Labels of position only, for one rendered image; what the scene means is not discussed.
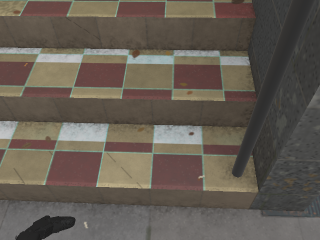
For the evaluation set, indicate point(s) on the left robot hand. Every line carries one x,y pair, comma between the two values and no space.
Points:
46,226

